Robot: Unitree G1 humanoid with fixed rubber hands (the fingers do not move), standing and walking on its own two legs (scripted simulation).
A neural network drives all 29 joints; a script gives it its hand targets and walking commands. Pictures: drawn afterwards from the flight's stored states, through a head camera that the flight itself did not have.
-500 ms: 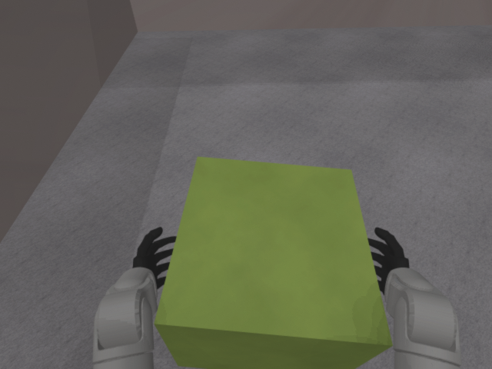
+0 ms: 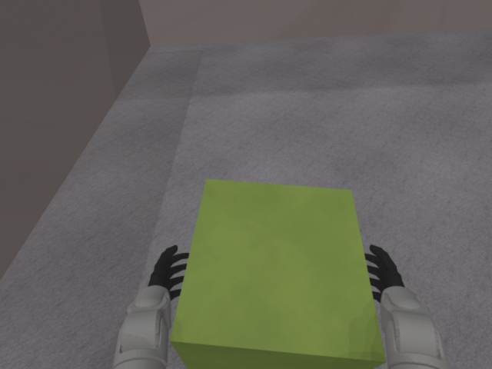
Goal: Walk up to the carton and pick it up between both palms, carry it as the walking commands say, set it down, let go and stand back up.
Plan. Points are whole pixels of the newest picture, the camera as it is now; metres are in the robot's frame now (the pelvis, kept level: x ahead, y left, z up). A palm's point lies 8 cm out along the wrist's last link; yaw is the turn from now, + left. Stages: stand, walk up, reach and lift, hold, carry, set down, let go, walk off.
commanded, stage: carry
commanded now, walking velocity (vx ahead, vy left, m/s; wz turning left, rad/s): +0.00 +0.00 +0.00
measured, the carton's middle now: (270, 281) +0.31 -0.01 -0.07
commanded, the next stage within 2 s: hold in 0.24 s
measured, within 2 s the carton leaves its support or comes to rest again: neither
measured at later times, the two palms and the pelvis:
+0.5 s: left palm (161, 250) +0.29 +0.16 +0.08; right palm (385, 222) +0.34 -0.20 +0.07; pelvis +0.04 -0.04 +0.01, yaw +11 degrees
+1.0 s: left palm (169, 263) +0.29 +0.16 +0.04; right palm (389, 235) +0.32 -0.21 +0.06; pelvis +0.06 -0.05 +0.02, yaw +8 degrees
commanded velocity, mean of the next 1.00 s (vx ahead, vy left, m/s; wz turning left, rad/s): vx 0.00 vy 0.00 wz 0.00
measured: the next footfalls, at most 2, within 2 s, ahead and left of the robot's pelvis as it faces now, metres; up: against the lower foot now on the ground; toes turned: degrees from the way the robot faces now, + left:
none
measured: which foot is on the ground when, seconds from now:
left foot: down 0.00-1.00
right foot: down 0.00-1.00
